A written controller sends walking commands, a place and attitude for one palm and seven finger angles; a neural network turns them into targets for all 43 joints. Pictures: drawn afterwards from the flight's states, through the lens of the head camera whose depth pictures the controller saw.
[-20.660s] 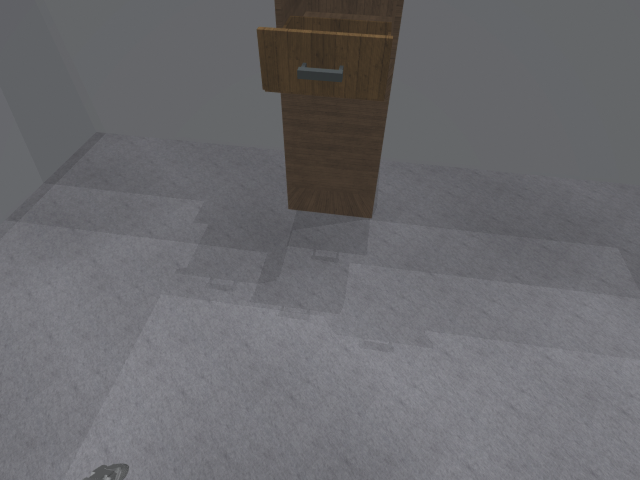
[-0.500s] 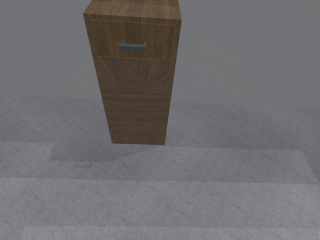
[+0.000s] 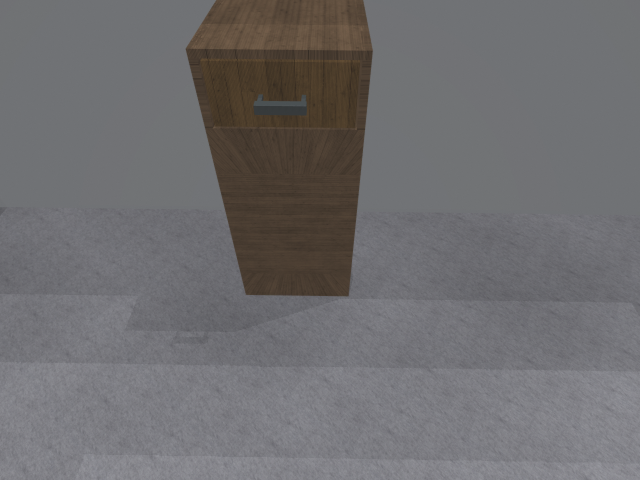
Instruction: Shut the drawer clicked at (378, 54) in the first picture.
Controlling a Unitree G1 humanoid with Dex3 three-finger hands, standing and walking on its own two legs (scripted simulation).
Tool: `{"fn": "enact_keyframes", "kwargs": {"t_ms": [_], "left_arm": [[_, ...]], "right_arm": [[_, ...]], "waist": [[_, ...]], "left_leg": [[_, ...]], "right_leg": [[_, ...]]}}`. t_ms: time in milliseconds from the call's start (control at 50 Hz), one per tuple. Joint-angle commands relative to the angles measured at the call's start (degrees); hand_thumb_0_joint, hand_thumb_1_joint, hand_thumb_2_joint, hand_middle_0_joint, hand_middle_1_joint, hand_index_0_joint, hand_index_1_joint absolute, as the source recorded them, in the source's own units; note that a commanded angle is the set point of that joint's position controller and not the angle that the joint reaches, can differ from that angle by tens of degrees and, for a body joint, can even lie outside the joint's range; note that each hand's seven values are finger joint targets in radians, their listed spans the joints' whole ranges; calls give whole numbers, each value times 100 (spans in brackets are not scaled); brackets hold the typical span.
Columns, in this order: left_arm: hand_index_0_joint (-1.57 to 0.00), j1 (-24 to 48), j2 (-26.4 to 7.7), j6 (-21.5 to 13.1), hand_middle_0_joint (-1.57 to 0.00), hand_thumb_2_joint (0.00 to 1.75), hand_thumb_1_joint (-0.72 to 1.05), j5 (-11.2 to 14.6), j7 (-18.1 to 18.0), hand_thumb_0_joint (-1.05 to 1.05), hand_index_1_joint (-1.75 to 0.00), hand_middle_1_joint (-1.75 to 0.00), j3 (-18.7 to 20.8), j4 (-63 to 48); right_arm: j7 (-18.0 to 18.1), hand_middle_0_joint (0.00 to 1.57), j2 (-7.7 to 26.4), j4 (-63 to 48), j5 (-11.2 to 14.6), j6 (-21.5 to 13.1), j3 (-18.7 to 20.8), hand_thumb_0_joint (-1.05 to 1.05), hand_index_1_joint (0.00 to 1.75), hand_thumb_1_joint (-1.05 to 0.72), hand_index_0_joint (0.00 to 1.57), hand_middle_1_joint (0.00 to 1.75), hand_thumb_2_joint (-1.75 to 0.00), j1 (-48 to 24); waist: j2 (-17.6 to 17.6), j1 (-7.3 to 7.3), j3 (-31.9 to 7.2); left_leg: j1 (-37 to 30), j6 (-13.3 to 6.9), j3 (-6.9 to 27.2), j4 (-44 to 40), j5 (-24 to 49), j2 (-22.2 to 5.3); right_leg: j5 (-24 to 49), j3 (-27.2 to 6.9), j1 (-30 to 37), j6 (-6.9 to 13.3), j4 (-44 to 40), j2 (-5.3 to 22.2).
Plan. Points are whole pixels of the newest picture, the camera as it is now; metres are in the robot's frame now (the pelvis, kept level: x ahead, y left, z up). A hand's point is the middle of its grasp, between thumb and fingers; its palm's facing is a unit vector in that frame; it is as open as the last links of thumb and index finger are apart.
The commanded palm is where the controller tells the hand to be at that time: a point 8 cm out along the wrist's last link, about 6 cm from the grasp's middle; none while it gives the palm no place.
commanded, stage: let the arm hang, fingers relaxed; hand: left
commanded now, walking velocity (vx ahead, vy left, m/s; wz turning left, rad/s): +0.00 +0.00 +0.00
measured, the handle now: (281, 103) +0.86 +0.14 +0.04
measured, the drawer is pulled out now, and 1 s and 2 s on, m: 0.00 0.00 0.00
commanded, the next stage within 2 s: look to check the result in 0.30 s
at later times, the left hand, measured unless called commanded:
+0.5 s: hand out of the picture +0.01 +0.15 -0.17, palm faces +0.04 -0.98 -0.18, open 7.4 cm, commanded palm none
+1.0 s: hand out of the picture +0.05 +0.13 -0.17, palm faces +0.03 -0.98 -0.18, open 7.4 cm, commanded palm none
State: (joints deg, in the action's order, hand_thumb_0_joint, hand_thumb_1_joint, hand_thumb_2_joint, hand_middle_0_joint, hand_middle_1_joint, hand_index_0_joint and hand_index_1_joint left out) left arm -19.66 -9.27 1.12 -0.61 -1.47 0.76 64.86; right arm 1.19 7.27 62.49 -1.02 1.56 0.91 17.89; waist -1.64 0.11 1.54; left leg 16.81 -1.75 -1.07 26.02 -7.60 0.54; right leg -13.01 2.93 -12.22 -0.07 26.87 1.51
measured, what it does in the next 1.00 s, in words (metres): shifts its weight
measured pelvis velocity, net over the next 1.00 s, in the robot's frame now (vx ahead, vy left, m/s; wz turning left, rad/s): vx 0.05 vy -0.03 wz -0.01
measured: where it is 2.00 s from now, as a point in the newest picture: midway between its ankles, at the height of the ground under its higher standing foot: outside the picture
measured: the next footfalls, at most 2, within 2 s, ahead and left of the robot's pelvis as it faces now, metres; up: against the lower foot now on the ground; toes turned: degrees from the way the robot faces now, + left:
none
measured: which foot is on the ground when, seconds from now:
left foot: down 0.00-1.00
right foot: down 0.00-1.00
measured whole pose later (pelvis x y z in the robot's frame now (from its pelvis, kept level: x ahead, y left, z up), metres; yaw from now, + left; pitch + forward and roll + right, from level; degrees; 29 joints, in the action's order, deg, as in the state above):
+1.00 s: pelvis +0.05 -0.03 +0.00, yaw -1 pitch -1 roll +0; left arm -15.2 -7.1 -0.4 -0.1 -2.1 0.8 65.8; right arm 2.3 8.0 65.2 -0.7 0.5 1.0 14.6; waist -0.7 -0.5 3.2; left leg 11.7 1.0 -0.8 24.4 -11.2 -1.6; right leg -15.7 2.9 -6.7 1.5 23.8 -0.7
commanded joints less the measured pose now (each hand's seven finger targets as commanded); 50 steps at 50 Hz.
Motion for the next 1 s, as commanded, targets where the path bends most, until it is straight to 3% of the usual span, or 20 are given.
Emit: {"fn": "enact_keyframes", "kwargs": {"t_ms": [0, 140, 300, 420, 480, 520, 740, 840, 980], "left_arm": [[-20, -419, -494, -90, -20, 90, 90, -37, -45, 0, -30, -30, 119, -74], [-20, -254, -375, -120, -20, 90, 90, -20, -63, 0, -30, -30, 145, -112], [-20, -194, -281, -170, -20, 90, 90, 1, -76, 0, -30, -30, 141, -68], [-20, -170, -289, -188, -20, 90, 90, 4, -92, 0, -30, -30, 135, -16], [-20, -121, -285, -181, -20, 90, 90, 11, -94, 0, -30, -30, 126, 5], [-20, -139, -311, -191, -20, 90, 90, 7, -101, 0, -30, -30, 126, 3], [-20, -74, -354, -214, -20, 90, 90, 18, -102, 0, -30, -30, 127, 35], [-20, -56, -381, -220, -20, 90, 90, 19, -103, 0, -30, -30, 128, 37], [-20, -18, -412, -224, -20, 90, 90, 30, -99, 0, -30, -30, 127, 15]], "right_arm": [[41, 20, 558, -119, -35, -49, 135, 0, 30, -90, 20, 30, -90, 343], [49, 20, 373, -32, -42, -66, 120, 0, 30, -90, 20, 30, -90, 441], [91, 20, 360, 14, -18, -139, 102, 0, 30, -90, 20, 30, -90, 413], [105, 20, 396, 49, 1, -147, 104, 0, 30, -90, 20, 30, -90, 402], [107, 20, 358, 99, -2, -133, 89, 0, 30, -90, 20, 30, -90, 396], [104, 20, 393, 81, 9, -126, 100, 0, 30, -90, 20, 30, -90, 362], [121, 20, 462, 158, 6, -159, 74, 0, 30, -90, 20, 30, -90, 184], [128, 20, 486, 161, 11, -157, 70, 0, 30, -90, 20, 30, -90, 124], [131, 20, 508, 185, 6, -149, 56, 0, 30, -90, 20, 30, -90, 92]], "waist": [[86, 0, 620], [56, -54, 561], [-63, -45, 349], [101, -58, 274], [90, -74, 346], [269, -74, 333], [76, -67, 188], [219, -62, 236], [129, -61, 258]], "left_leg": [[181, -80, 785, -891, -1672, -484], [-41, -36, 625, -685, -1182, -449], [-191, -28, 617, -667, -624, -514], [-432, -14, 513, -509, -93, -534], [-417, 1, 491, -529, -164, -539], [-497, 9, 447, -457, -37, -527], [-691, 30, 393, -401, 446, -583], [-722, 49, 351, -389, 509, -580], [-732, 70, 329, -412, 479, -577]], "right_leg": [[-1402, -475, -612, 254, -805, 287], [-1268, -470, -701, 275, -830, 342], [-484, -440, -322, 261, -713, 326], [-189, -443, -235, 262, -746, 362], [-267, -458, -232, 257, -800, 369], [-221, -487, -239, 262, -835, 371], [370, -467, 13, 247, -799, 405], [621, -465, 73, 235, -828, 425], [678, -487, 163, 226, -902, 425]]}}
